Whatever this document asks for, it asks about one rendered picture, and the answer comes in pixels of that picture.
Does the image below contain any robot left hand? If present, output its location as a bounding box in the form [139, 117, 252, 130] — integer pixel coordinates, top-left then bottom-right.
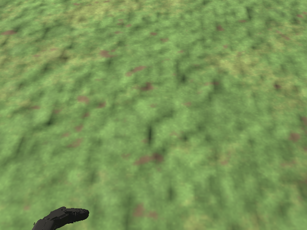
[32, 206, 89, 230]

